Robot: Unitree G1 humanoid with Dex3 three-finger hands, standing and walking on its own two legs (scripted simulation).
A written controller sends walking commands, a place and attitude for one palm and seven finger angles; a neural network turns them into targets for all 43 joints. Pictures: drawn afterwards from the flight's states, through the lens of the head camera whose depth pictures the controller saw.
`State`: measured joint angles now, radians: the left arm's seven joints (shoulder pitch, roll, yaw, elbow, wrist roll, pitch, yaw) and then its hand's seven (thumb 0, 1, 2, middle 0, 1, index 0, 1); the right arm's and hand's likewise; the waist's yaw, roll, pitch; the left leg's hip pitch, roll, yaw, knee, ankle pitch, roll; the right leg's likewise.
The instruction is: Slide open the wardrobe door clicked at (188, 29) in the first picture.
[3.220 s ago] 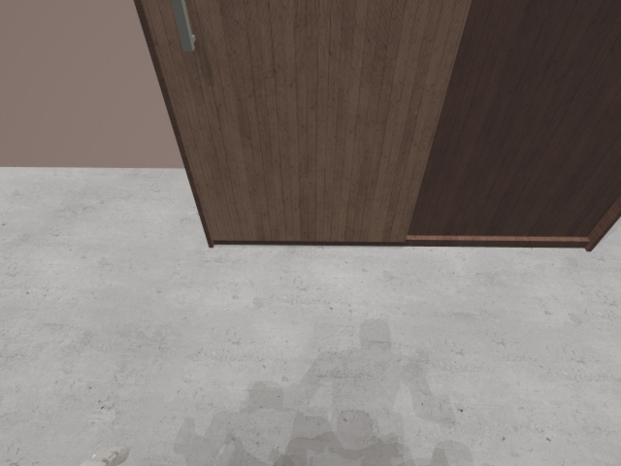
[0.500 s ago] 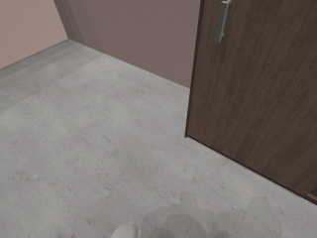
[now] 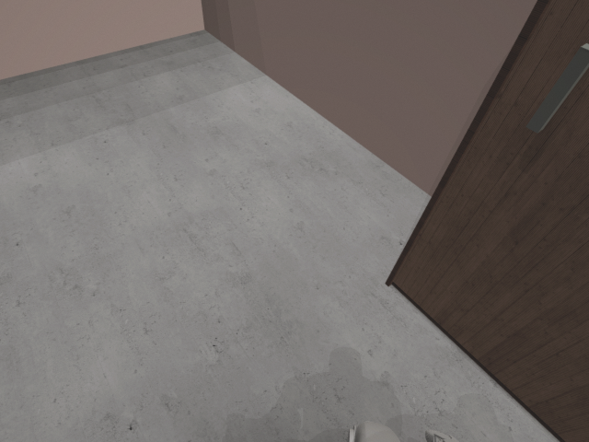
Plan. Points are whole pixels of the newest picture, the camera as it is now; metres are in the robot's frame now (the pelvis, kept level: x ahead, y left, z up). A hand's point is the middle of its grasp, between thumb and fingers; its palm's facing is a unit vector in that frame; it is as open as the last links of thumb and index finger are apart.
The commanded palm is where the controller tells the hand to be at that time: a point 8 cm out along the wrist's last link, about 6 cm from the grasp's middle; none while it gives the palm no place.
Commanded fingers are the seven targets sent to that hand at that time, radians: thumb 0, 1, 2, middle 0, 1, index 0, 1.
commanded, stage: turn to face it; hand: left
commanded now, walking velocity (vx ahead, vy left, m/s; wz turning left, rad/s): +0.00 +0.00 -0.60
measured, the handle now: (565, 87) +0.70 -0.41 +0.16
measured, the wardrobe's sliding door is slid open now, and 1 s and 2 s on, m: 0.00 0.00 0.00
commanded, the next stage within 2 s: take the last steps up to it in 1.20 s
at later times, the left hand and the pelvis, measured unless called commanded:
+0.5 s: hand out of the picture +0.13 +0.10 -0.16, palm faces -0.24 -0.93 -0.27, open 7.4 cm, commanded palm none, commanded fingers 0.00 0.90 0.90 -0.20 -0.30 -0.20 -0.30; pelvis +0.02 -0.07 +0.00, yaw -17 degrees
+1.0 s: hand (220, 388) +0.22 +0.14 -0.18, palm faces -0.47 -0.86 -0.22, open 7.4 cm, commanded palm none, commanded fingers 0.00 0.90 0.90 -0.20 -0.30 -0.20 -0.30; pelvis +0.05 -0.01 +0.00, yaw -34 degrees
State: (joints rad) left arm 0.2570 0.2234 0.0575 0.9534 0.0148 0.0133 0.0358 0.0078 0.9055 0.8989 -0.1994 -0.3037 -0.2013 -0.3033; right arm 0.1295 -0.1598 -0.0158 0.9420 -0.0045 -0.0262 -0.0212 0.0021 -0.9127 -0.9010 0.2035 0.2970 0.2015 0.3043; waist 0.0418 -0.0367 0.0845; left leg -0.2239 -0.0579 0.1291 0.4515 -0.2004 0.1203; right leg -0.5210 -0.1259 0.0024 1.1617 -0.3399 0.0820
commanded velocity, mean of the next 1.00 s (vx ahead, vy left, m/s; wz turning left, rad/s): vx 0.00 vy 0.00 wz -0.56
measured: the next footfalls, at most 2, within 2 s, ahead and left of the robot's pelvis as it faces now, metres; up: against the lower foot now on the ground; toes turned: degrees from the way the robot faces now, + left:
right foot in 0.36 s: +0.03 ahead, -0.16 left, +0.00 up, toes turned -20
left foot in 0.90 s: +0.14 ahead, +0.04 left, +0.00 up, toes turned -30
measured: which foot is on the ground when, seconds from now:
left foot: down 0.00-0.38, up 0.40-0.88, down 0.90-1.00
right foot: up 0.00-0.34, down 0.36-0.90, up 0.92-1.00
